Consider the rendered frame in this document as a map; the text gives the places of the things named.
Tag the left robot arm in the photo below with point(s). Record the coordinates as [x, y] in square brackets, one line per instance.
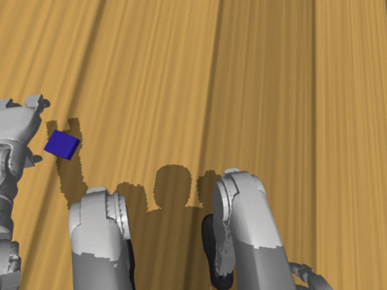
[12, 160]

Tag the small box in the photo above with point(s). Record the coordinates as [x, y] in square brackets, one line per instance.
[62, 145]

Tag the right robot hand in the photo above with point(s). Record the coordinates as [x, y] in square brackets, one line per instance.
[307, 275]

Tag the right robot foot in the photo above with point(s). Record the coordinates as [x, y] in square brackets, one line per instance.
[209, 245]

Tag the left robot hand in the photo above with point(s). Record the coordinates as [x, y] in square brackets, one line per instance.
[20, 123]

